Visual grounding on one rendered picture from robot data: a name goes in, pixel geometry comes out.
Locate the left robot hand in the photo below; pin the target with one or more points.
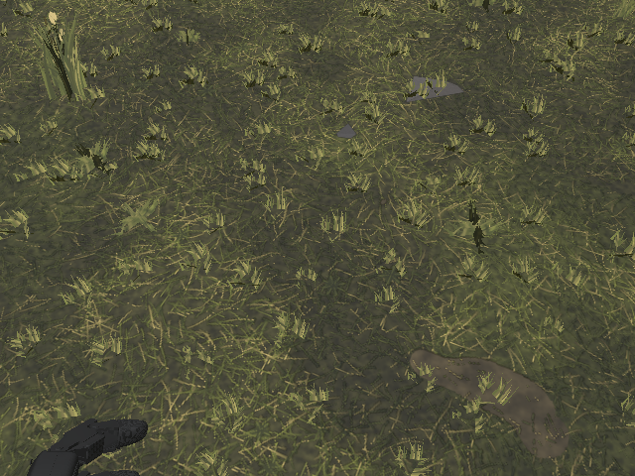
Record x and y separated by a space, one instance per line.
84 443

